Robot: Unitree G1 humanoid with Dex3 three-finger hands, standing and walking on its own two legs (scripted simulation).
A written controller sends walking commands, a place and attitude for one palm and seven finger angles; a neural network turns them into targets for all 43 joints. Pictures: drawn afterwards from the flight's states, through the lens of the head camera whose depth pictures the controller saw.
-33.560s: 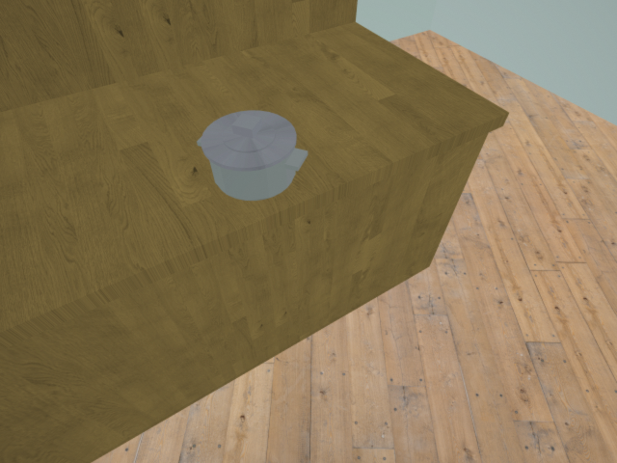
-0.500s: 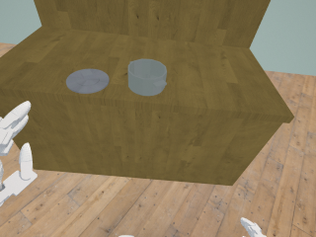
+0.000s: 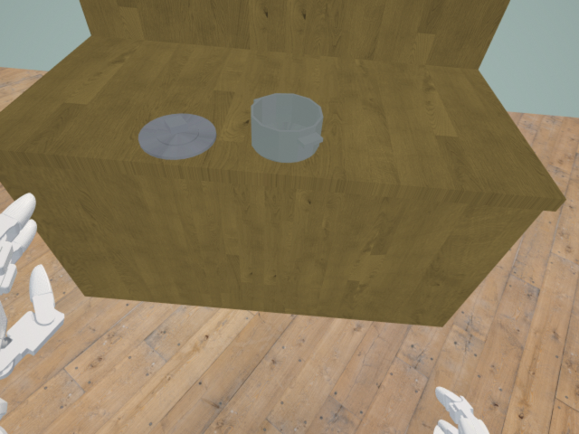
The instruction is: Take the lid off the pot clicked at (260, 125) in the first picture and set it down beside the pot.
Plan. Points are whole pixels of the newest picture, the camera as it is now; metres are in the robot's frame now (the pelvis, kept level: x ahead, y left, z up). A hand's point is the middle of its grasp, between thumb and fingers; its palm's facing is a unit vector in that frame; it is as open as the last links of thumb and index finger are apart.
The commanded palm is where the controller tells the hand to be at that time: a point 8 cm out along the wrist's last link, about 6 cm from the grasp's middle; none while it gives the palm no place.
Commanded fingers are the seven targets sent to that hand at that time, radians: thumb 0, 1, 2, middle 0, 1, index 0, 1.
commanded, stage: stop stepping back and stand still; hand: left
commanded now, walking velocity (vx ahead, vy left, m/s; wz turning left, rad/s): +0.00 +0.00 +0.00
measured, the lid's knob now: (176, 124) +0.75 +0.31 +0.00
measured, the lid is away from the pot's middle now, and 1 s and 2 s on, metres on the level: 0.26 0.26 0.26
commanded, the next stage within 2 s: let the arm hang, fingers relaxed in 1.06 s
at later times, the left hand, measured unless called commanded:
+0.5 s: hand out of the picture +0.05 +0.19 -0.17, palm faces +0.08 -0.97 -0.22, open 7.1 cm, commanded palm none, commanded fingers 0.00 0.90 0.90 -0.20 -0.30 -0.20 -0.30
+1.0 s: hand out of the picture +0.09 +0.16 -0.17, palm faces +0.10 -0.97 -0.20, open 7.3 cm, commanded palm none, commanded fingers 0.00 0.90 0.90 -0.20 -0.30 -0.20 -0.30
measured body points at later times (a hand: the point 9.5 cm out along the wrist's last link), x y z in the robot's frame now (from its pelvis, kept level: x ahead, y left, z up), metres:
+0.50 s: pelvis +0.04 -0.01 +0.01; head +0.09 +0.01 +0.45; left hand +0.04 +0.24 -0.15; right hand +0.04 -0.24 -0.14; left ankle +0.02 +0.10 -0.73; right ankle +0.02 -0.13 -0.73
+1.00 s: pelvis +0.07 -0.02 +0.01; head +0.09 -0.01 +0.46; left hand +0.08 +0.21 -0.15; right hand +0.09 -0.24 -0.15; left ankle +0.02 +0.10 -0.73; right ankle +0.02 -0.13 -0.73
